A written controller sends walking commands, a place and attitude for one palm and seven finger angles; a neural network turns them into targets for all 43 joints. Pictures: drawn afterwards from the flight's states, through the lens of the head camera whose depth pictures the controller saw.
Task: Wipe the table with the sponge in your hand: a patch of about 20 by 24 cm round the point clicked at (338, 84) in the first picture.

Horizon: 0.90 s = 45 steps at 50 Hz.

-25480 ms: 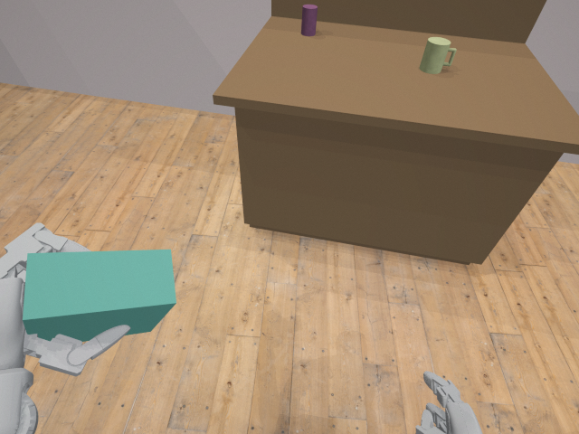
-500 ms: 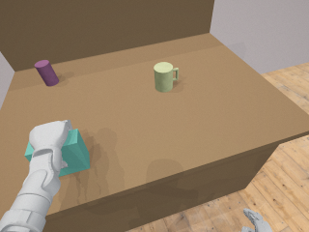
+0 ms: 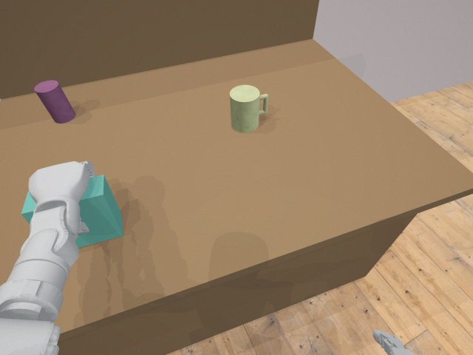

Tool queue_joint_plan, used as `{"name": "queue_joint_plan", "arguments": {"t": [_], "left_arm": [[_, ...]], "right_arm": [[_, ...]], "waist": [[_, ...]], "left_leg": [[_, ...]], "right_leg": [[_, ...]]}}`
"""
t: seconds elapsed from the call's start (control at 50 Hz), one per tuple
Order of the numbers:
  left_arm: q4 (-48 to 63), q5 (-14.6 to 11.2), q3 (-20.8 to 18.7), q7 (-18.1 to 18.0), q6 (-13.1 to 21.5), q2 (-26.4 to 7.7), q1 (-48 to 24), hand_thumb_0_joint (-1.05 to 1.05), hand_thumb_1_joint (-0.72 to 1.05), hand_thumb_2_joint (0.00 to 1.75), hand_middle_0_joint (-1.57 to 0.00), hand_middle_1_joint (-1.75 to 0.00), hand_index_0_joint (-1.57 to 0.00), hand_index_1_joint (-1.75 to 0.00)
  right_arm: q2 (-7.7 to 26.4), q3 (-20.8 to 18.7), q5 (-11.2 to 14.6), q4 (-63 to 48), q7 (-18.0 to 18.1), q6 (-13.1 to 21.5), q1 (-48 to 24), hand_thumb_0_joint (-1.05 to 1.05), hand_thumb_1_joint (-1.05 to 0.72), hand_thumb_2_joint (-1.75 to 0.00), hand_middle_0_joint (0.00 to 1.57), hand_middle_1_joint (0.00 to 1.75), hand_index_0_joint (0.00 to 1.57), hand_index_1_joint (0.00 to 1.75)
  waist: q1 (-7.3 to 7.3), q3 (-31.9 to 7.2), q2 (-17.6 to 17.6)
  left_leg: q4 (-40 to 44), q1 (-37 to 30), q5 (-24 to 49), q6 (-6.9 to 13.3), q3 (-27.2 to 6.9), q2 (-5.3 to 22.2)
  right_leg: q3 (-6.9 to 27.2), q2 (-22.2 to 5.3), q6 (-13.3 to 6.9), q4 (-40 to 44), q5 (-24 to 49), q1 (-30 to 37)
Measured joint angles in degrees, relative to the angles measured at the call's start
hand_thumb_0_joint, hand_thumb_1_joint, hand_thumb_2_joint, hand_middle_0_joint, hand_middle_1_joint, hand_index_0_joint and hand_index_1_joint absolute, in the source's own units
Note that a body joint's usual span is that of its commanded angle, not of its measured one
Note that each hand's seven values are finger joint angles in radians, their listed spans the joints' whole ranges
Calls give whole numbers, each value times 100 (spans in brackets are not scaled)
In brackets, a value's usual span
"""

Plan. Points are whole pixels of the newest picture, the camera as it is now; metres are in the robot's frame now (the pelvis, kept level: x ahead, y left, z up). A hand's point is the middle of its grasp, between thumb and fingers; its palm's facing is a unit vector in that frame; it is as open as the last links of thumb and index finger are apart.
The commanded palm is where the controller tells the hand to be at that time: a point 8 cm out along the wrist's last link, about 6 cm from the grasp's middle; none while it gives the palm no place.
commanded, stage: wipe forward along the first lane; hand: left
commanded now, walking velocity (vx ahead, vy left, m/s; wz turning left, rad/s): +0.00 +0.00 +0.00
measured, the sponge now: (82, 221) +0.34 +0.34 +0.00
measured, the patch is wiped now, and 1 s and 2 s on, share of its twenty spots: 0.30 0.55 0.65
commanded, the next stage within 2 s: slide across to the middle lane in 0.46 s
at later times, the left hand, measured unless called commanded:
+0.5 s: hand (75, 174) +0.42 +0.36 +0.05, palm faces -0.13 +0.02 -0.99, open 10.1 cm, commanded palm +0.41 +0.34 +0.09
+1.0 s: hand (96, 167) +0.44 +0.32 +0.06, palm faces -0.09 -0.01 -1.00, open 10.1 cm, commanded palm +0.42 +0.30 +0.11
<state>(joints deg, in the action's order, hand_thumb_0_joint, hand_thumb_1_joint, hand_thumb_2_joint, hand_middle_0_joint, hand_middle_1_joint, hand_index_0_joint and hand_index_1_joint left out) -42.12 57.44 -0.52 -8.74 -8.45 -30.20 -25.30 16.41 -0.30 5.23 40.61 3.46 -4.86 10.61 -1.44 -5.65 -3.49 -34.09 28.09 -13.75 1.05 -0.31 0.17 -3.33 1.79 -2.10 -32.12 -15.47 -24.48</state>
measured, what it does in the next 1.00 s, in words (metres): stands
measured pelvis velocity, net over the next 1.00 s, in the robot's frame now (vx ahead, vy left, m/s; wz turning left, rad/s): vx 0.03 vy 0.02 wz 0.00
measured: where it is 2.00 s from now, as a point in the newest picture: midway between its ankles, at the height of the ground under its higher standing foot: outside the picture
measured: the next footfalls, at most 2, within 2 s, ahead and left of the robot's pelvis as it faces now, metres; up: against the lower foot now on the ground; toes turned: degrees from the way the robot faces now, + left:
none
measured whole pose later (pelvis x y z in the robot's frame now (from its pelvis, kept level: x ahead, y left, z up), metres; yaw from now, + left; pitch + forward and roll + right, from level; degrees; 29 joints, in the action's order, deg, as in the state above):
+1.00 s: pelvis +0.03 +0.02 +0.00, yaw +0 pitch +11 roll -2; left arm -51.8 58.4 3.9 -10.0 -12.3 -28.0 -38.4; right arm 14.6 -0.4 4.7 41.8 1.6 -7.1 10.8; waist 0.4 -6.4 -2.8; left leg -33.3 28.9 -15.4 2.6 0.1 -1.0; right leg -2.8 0.8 -0.4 -29.3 -16.0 -24.4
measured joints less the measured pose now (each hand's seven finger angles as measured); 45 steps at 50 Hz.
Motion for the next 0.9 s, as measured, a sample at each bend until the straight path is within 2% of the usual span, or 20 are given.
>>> {"name": "queue_joint_plan", "arguments": {"t": [0.18, 0.44, 0.6, 0.68, 0.78, 0.9], "left_arm": [[-613, 153, -59, 10, 209, -164, -570, 1, -51, 103, -74, -133, -75, -135], [-1339, 274, -13, -35, 179, -367, -1353, 1, -52, 104, -74, -133, -75, -135], [-1504, 291, 25, -10, 204, -433, -1504, 1, -52, 104, -74, -133, -75, -135], [-1324, 245, 99, -61, 159, -384, -1392, 1, -51, 104, -73, -133, -75, -135], [-1036, 79, 235, -175, 14, -164, -1254, 0, -51, 104, -73, -135, -74, -136], [-923, 79, 402, -187, -267, 102, -1250, 0, -50, 104, -72, -135, -73, -137]], "right_arm": [[-30, -8, -32, -12, -38, -76, 151, 1, -91, -90, 20, 30, 20, 30], [-51, -1, -38, 80, -86, -155, 328, 1, -91, -90, 20, 30, 20, 30], [-52, -54, -80, 90, -135, -209, 459, 1, -91, -90, 20, 30, 20, 30], [-67, -105, -84, 126, -153, -233, 503, 1, -91, -90, 20, 30, 20, 30], [-105, -131, -63, 227, -169, -249, 450, 1, -91, -90, 20, 30, 20, 30], [-152, -80, -53, 215, -194, -236, 220, 1, -91, -90, 20, 30, 20, 30]], "waist": [[87, -56, 50], [243, -77, 112], [286, -128, 87], [254, -126, 67], [192, -102, 53], [177, -83, 57]], "left_leg": [[-110, 262, -42, 59, 17, -19], [-227, 555, -108, 136, 33, -62], [-277, 650, -181, 164, 69, -56], [-248, 596, -202, 170, 76, -59], [-141, 403, -202, 176, 62, -86], [-6, 196, -179, 171, 46, -117]], "right_leg": [[16, -20, 56, -25, 9, -223], [31, -62, 135, -60, -15, -475], [70, -58, 166, -53, -43, -554], [80, -59, 175, 0, -48, -492], [69, -81, 187, 117, -49, -286], [56, -107, 184, 221, -53, -87]]}}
